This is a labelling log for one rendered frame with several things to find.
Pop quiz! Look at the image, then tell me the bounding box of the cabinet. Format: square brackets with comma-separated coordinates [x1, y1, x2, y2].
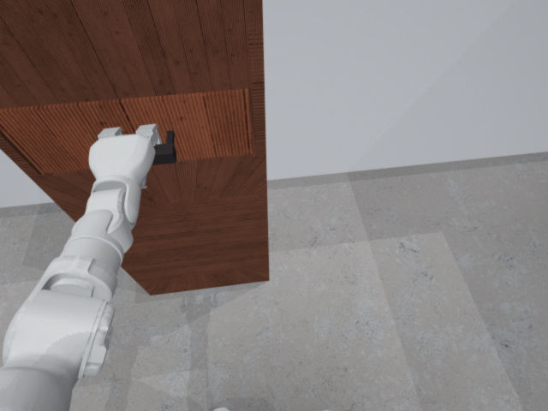
[0, 0, 270, 295]

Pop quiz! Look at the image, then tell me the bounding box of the left robot upper arm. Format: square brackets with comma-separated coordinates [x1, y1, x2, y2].
[0, 289, 116, 411]

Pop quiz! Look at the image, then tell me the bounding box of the handle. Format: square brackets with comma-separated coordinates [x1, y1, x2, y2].
[88, 131, 176, 165]

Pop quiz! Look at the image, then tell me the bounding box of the left robot hand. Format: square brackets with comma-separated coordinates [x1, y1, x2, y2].
[89, 124, 162, 189]

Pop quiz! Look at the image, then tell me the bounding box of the drawer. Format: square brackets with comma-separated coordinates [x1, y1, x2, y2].
[0, 89, 253, 174]

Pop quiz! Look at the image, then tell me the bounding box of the robot left forearm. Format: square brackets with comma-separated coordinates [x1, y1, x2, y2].
[3, 176, 141, 364]

